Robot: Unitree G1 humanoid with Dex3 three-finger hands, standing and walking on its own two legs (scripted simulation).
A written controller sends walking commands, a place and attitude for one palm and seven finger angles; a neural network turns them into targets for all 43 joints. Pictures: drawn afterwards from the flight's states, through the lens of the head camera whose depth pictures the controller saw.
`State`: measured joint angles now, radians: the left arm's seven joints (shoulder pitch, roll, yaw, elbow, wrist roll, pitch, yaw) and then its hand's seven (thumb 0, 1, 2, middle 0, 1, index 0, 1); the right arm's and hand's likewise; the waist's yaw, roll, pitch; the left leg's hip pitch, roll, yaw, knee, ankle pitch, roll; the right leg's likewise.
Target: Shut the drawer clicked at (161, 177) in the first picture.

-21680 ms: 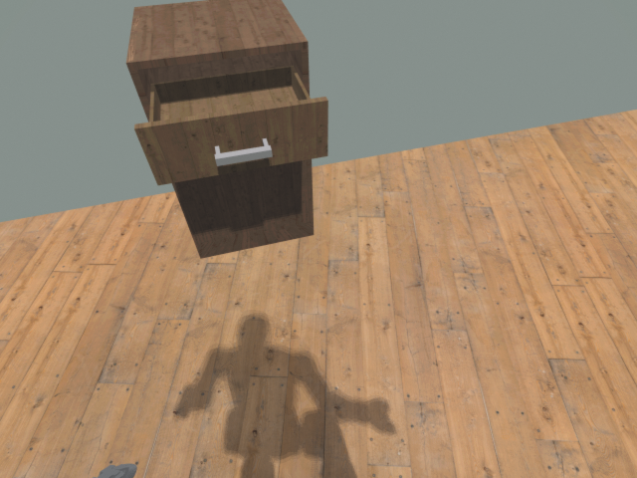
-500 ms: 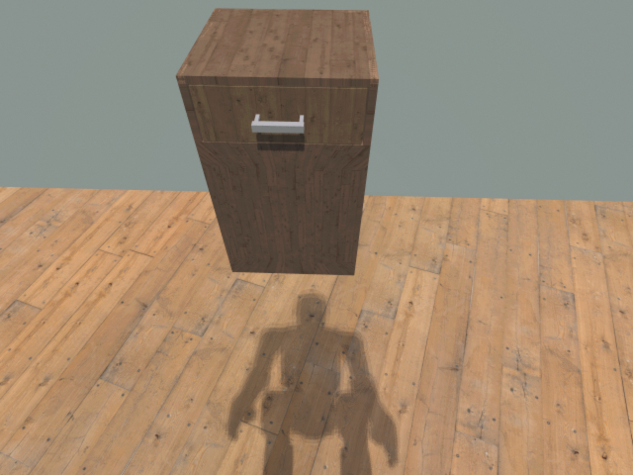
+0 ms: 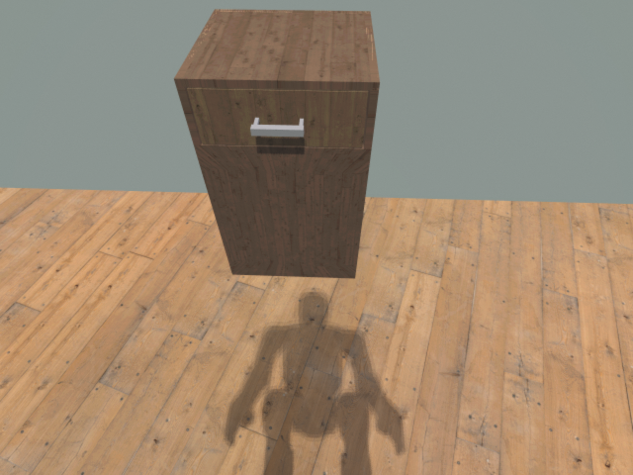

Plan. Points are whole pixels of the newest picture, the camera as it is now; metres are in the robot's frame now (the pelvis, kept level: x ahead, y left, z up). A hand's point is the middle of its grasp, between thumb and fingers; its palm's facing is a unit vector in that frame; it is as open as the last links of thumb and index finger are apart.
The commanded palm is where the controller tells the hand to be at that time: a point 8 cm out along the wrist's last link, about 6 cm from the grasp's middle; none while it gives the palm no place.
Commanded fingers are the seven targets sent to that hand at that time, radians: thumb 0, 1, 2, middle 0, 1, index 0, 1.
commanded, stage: look to check the result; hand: left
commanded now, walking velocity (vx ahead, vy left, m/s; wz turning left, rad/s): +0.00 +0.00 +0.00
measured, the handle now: (278, 126) +0.90 +0.15 -0.07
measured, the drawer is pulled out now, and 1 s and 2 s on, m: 0.00 0.00 0.00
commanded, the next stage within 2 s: stand and wait in 0.04 s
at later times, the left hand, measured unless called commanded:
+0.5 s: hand out of the picture +0.05 +0.20 -0.17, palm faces +0.00 -0.96 -0.26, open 7.4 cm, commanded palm none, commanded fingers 0.00 0.90 0.90 -0.20 -0.30 -0.20 -0.30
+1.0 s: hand out of the picture +0.06 +0.22 -0.16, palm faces -0.01 -0.96 -0.29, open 7.4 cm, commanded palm none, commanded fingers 0.00 0.90 0.90 -0.20 -0.30 -0.20 -0.30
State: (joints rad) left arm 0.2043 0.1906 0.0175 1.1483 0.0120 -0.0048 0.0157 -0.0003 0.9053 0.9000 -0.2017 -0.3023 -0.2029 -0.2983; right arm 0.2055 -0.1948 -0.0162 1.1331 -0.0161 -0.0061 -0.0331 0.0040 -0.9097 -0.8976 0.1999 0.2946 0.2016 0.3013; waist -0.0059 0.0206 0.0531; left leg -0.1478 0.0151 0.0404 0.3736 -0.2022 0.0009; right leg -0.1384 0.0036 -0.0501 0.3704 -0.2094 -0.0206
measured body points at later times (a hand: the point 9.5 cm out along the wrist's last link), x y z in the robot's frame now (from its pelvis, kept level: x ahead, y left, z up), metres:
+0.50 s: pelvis +0.01 -0.01 +0.00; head +0.02 -0.01 +0.45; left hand +0.05 +0.25 -0.15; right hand +0.03 -0.26 -0.16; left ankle +0.00 +0.12 -0.75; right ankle +0.00 -0.10 -0.75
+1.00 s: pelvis +0.01 +0.00 +0.00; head +0.02 -0.01 +0.45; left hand +0.06 +0.27 -0.14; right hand +0.05 -0.27 -0.15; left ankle +0.00 +0.12 -0.75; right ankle +0.00 -0.10 -0.75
